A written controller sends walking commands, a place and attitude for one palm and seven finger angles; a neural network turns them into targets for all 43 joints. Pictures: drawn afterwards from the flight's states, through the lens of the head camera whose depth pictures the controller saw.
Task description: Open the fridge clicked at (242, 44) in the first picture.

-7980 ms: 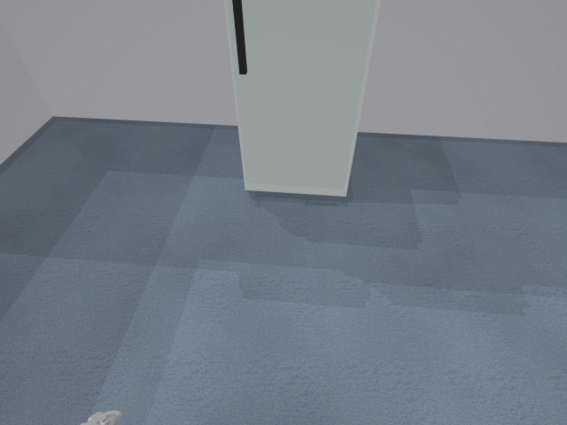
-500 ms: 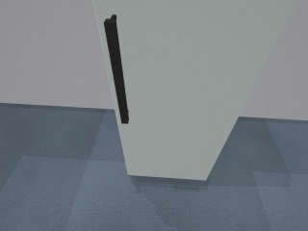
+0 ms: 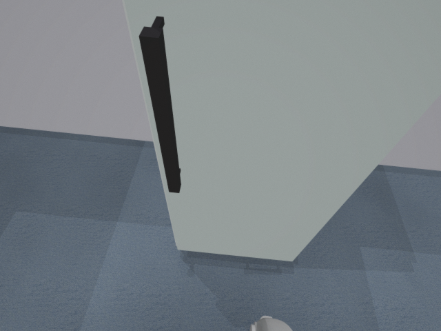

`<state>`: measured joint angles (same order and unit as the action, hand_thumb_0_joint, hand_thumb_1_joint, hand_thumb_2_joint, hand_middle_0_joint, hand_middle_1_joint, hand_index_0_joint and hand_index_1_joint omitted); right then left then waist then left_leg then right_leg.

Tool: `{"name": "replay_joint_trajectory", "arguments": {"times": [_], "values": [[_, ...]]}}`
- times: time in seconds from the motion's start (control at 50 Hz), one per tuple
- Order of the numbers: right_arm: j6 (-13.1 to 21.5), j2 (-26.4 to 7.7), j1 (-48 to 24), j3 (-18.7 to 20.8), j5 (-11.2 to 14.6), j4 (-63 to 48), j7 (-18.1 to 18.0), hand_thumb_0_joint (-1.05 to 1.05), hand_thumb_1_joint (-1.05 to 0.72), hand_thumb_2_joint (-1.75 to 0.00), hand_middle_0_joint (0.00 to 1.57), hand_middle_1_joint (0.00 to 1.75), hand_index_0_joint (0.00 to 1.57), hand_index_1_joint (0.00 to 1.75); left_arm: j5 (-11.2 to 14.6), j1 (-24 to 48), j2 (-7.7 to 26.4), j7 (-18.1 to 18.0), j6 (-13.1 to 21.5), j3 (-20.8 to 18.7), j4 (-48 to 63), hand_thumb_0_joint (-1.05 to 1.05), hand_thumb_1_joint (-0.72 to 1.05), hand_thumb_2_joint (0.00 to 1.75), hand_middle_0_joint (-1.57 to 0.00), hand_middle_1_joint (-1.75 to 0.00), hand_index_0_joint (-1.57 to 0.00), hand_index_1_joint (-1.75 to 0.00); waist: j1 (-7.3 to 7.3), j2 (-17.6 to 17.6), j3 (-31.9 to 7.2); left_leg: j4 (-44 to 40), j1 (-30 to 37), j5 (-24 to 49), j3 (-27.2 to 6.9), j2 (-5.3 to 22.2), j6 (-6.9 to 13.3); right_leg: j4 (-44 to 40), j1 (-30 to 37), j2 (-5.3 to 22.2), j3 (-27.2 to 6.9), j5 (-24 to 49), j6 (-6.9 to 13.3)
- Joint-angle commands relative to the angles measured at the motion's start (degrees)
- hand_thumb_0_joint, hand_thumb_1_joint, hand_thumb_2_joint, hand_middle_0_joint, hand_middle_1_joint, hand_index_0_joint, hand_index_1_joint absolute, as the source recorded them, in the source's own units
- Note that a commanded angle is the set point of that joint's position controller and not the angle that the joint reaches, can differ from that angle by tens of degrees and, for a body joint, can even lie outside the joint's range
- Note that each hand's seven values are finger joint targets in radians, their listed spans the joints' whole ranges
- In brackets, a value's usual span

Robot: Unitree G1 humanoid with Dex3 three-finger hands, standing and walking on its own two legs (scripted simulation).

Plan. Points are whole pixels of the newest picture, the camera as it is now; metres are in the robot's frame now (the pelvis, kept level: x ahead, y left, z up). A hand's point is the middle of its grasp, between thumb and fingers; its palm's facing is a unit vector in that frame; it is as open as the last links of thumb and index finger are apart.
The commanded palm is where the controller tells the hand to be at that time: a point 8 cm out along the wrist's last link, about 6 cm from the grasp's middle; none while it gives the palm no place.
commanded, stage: come to a stop and stand still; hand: left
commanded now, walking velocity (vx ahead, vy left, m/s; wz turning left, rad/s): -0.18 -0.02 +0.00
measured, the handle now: (169, 126) +0.45 +0.14 +0.10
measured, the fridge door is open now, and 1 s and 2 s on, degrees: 0 0 0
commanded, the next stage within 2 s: look again from close up in 1.42 s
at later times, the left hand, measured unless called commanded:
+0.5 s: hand out of the picture +0.05 +0.13 -0.16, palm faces +0.08 -0.96 -0.26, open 7.3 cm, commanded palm none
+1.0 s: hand out of the picture -0.06 +0.15 -0.18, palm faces +0.04 -0.99 -0.14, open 7.3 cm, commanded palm none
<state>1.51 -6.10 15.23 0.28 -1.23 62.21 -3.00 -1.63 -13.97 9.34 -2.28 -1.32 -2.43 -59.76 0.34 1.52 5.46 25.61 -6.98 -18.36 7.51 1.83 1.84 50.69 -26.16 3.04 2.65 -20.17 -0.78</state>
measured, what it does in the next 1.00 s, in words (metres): steps on the spot: right foot, then left foot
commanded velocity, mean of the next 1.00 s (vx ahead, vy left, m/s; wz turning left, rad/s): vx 0.05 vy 0.04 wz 0.00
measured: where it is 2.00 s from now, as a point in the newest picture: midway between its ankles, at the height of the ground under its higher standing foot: outside the picture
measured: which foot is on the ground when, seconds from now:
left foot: down 0.00-0.18, up 0.20-0.68, down 0.70-1.00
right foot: up 0.00-0.14, down 0.16-0.70, up 0.72-1.00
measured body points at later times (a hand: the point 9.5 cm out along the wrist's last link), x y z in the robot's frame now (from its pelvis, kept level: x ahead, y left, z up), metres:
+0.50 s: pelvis -0.02 -0.07 +0.00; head +0.01 -0.09 +0.44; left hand +0.04 +0.18 -0.14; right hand +0.05 -0.31 -0.16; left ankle -0.07 +0.10 -0.66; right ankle +0.07 -0.14 -0.74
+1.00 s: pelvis -0.06 -0.02 +0.01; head -0.06 +0.00 +0.46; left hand -0.07 +0.20 -0.17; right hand -0.15 -0.21 -0.14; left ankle -0.09 +0.07 -0.74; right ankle -0.06 -0.15 -0.65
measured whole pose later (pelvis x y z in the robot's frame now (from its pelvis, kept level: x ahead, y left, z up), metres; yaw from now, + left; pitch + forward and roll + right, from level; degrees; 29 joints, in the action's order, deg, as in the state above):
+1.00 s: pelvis -0.06 -0.02 +0.01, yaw +1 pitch +1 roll +0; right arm 2.2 -2.8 28.2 -1.1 -1.8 64.6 -2.3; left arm -1.9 -17.5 9.6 -0.1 -2.3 -3.1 -62.0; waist -1.9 3.5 -0.7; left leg 19.4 -7.4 -12.8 5.2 -0.6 2.6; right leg 64.5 -31.0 2.5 0.6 -14.5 -0.7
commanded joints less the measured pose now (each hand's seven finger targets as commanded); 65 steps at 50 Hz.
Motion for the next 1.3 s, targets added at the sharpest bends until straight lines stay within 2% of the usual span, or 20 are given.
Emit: {"name": "replay_joint_trajectory", "arguments": {"times": [0.0, 0.08, 0.12, 0.16, 0.24, 0.34, 0.54, 0.64, 0.68, 0.74, 0.8, 0.92, 1.06, 1.08, 1.1, 1.12, 1.14, 1.18, 1.22, 1.28], "values": [[-0.7, -10.8, 3.1, 3.9, -0.4, -2.8, -0.6, 0.0, -0.9, -0.9, 0.2, 0.3, 0.2, 0.3, -0.2, -2.5, 2.4, 0.4, -0.6, -1.4, 3.9, 0.0, 0.9, 0.9, -0.2, -0.3, -0.2, -0.3, -0.38, -11.2, -2.7, -1.6, 4.0, 58.0, -6.2, 15.0, 6.9, -0.6, -1.7, -1.1, 0.9, 0.7, 0.6], [-1.2, -11.7, 0.2, 4.7, -0.6, -4.2, 0.2, 0.0, -0.9, -0.9, 0.2, 0.3, 0.2, 0.3, 0.0, -2.8, 3.1, 0.5, 0.3, -1.7, 4.9, 0.0, 0.9, 0.9, -0.2, -0.3, -0.2, -0.3, 1.31, -11.2, -3.9, 2.2, 0.7, 48.2, -6.0, 14.7, 5.2, -11.3, 6.2, -0.6, 1.0, 5.8, 1.3], [-1.4, -10.8, 1.7, 4.8, -0.1, -4.5, 0.9, 0.0, -0.9, -0.9, 0.2, 0.3, 0.2, 0.3, -0.4, -7.7, 6.3, 0.6, 1.8, -2.3, 4.0, 0.0, 0.9, 0.9, -0.2, -0.3, -0.2, -0.3, 3.21, -3.9, -7.7, 12.2, -1.6, 31.5, -4.0, 9.7, 1.5, -23.4, 15.7, 2.0, 0.3, 25.0, 1.1], [-2.1, -6.0, 6.3, 4.2, 1.1, -5.4, 1.1, 0.0, -0.9, -0.9, 0.2, 0.3, 0.2, 0.3, 0.0, -9.4, 13.7, 0.1, 2.4, -3.1, 4.5, 0.0, 0.9, 0.9, -0.2, -0.3, -0.2, -0.3, 2.87, 16.4, -15.6, 35.0, -12.5, -19.9, -5.2, -3.5, -1.8, -24.6, 23.2, 21.8, -20.1, 63.5, 11.5], [-4.0, -7.2, 1.5, 4.2, 0.4, -5.1, 1.8, 0.0, -0.9, -0.9, 0.2, 0.3, 0.2, 0.3, 0.2, -0.5, 9.8, -0.4, 1.8, -2.1, 7.3, 0.0, 0.9, 0.9, -0.2, -0.3, -0.2, -0.3, 1.08, 10.8, -7.1, 47.7, -18.8, -10.1, -9.9, -1.1, -3.2, -29.1, 12.5, 16.5, -14.8, 38.8, 11.4], [-4.9, -8.4, -0.4, 3.9, -0.3, -5.6, 2.9, 0.0, -0.9, -0.9, 0.2, 0.3, 0.2, 0.3, 0.3, -1.1, 11.1, -0.6, 2.1, -2.7, 7.8, 0.0, 0.9, 0.9, -0.2, -0.3, -0.2, -0.3, 1.56, 5.1, -8.8, 44.5, -21.6, -3.0, -9.4, -1.2, -5.0, -31.9, 14.5, 15.4, -13.1, 23.8, 10.3], [-4.3, -7.7, 1.8, 3.0, 0.0, -6.8, 3.9, 0.0, -0.9, -0.9, 0.2, 0.3, 0.2, 0.3, -0.9, -0.7, 13.2, 0.1, 0.7, -3.5, 7.8, 0.0, 0.9, 0.9, -0.2, -0.3, -0.2, -0.3, 1.48, 10.1, -6.6, 18.7, -10.4, -7.8, -2.9, -2.0, -3.3, -43.6, 6.9, 14.0, -14.2, -12.6, 8.8], [-2.6, -6.4, 17.0, 1.8, 0.0, -1.3, 2.7, 0.0, -0.9, -0.9, 0.2, 0.3, 0.2, 0.3, 0.1, 1.6, 9.9, 0.4, -0.3, -2.5, 5.8, 0.0, 0.9, 0.9, -0.2, -0.3, -0.2, -0.3, -4.16, 2.9, -6.8, -7.8, 9.5, -1.7, -1.6, -1.9, -0.5, -36.0, -2.2, 6.1, -4.7, -15.4, 1.6], [-2.3, -12.2, 12.2, 2.6, -0.9, -4.0, 1.5, 0.0, -0.9, -0.9, 0.2, 0.3, 0.2, 0.3, 0.8, 0.8, 2.7, 0.9, -0.6, -1.0, 6.6, 0.0, 0.9, 0.9, -0.2, -0.3, -0.2, -0.3, -2.74, -20.3, 3.1, -23.2, -5.0, -23.6, -26.7, 17.3, 5.4, -9.1, -10.3, -3.5, 3.1, -7.3, -1.0], [-0.9, -9.4, 3.6, 1.2, -0.6, -5.2, 1.0, 0.0, -0.9, -0.9, 0.2, 0.3, 0.2, 0.3, -0.4, -1.4, 4.0, 2.1, -0.2, -1.8, 3.8, 0.0, 0.9, 0.9, -0.2, -0.3, -0.2, -0.3, 1.83, -9.9, 4.0, -21.3, -12.5, -14.1, -20.3, 13.3, 5.2, 6.1, -6.7, -2.4, -4.1, 2.8, 0.9], [0.6, -8.0, 7.4, 0.7, 0.2, -3.9, 0.8, 0.0, -0.9, -0.9, 0.2, 0.3, 0.2, 0.3, -0.2, -3.2, 3.0, 2.7, 0.6, -1.6, 2.2, 0.0, 0.9, 0.9, -0.2, -0.3, -0.2, -0.3, 0.99, -5.3, 3.6, -19.2, -7.8, -6.5, -15.9, 11.2, 5.7, 16.6, -11.6, -2.4, -3.4, 7.3, 0.7], [1.6, -5.8, 17.6, 0.6, -0.3, 0.7, -0.1, 0.0, -0.9, -0.9, 0.2, 0.3, 0.2, 0.3, -0.3, 0.4, 2.3, 2.4, 0.8, -1.2, 3.1, 0.0, 0.9, 0.9, -0.2, -0.3, -0.2, -0.3, -2.55, -6.1, 2.7, -16.2, 1.7, 2.8, -19.0, 14.6, 8.4, 15.5, -17.4, 0.7, -3.5, 5.7, 0.0], [0.4, -6.4, 17.8, 0.9, -0.9, 2.9, 0.0, 0.0, -0.9, -0.9, 0.2, 0.3, 0.2, 0.3, 0.7, 1.7, -1.2, 1.7, 1.3, 0.4, 2.8, 0.0, 0.9, 0.9, -0.2, -0.3, -0.2, -0.3, -2.97, -11.6, -1.5, -9.7, -2.2, 20.6, -14.0, 13.0, 8.2, -10.8, 2.5, -1.1, 1.6, -3.7, 0.4], [1.4, -11.2, 6.5, 1.5, -0.1, 0.4, 1.3, 0.0, -0.9, -0.9, 0.2, 0.3, 0.2, 0.3, 0.5, -5.6, 2.4, -0.2, 2.1, 1.9, -3.5, 0.0, 0.9, 0.9, -0.2, -0.3, -0.2, -0.3, 2.11, -15.8, -2.6, -0.5, -13.1, 18.8, -8.1, 12.9, 4.9, -9.6, 11.4, 3.7, -3.2, 8.5, 3.7], [1.8, -9.4, 2.8, 1.1, 0.1, -3.4, 1.8, 0.0, -0.9, -0.9, 0.2, 0.3, 0.2, 0.3, 0.2, -13.9, 5.9, 0.4, 3.3, 0.6, -4.0, 0.0, 0.9, 0.9, -0.2, -0.3, -0.2, -0.3, 6.11, -8.1, -3.8, 8.9, -12.9, 19.4, -5.3, 5.6, 2.0, -26.8, 17.4, 2.3, -1.4, 19.9, 2.4], [1.6, -2.0, 10.2, 0.1, 0.3, -3.6, 1.6, 0.0, -0.9, -0.9, 0.2, 0.3, 0.2, 0.3, 0.3, -12.1, 7.3, 0.5, 4.0, 0.2, -2.7, 0.0, 0.9, 0.9, -0.2, -0.3, -0.2, -0.3, 0.03, 6.9, -9.2, 13.7, -15.5, 1.6, -4.8, 1.0, -1.7, -26.0, 20.9, 10.7, -11.9, 34.0, 5.9], [0.9, -0.7, 11.4, -0.4, 0.0, -2.9, 1.7, 0.0, -0.9, -0.9, 0.2, 0.3, 0.2, 0.3, 0.6, -9.3, 6.6, 0.0, 4.7, 1.0, -2.3, 0.0, 0.9, 0.9, -0.2, -0.3, -0.2, -0.3, -0.35, 10.2, -11.0, 17.7, -16.7, -8.9, -4.6, 0.7, -2.3, -26.5, 22.6, 14.6, -13.3, 40.8, 8.3], [0.5, 0.0, 12.2, 0.0, 0.3, -2.8, 2.2, 0.0, -0.9, -0.9, 0.2, 0.3, 0.2, 0.3, 0.3, -6.3, 7.3, -0.2, 4.3, 1.5, -0.8, 0.0, 0.9, 0.9, -0.2, -0.3, -0.2, -0.3, -2.09, -0.9, -9.4, 9.0, -9.7, -5.2, -2.7, -1.2, -2.8, -24.7, 16.9, 11.8, -7.0, 31.8, 7.8], [0.3, -3.3, 12.3, 0.3, 0.4, -0.9, 2.1, 0.0, -0.9, -0.9, 0.2, 0.3, 0.2, 0.3, 1.3, -5.8, 5.5, -1.3, 4.6, 1.1, -2.7, 0.0, 0.9, 0.9, -0.2, -0.3, -0.2, -0.3, -2.51, 8.6, -12.1, 4.7, -5.7, 10.9, -6.8, 2.0, -2.1, -18.3, 18.2, 6.2, -4.4, 37.7, 4.3], [0.2, -6.2, 10.4, 0.7, 0.8, -0.4, 1.2, 0.0, -0.9, -0.9, 0.2, 0.3, 0.2, 0.3, 1.2, -4.2, 3.7, -1.0, 3.5, 1.8, -1.9, 0.0, 0.9, 0.9, -0.2, -0.3, -0.2, -0.3, -1.67, -5.1, -5.7, 2.7, -5.2, 23.7, -7.3, 4.6, -1.5, -18.5, 15.3, 3.6, -3.0, 26.0, 2.3]]}}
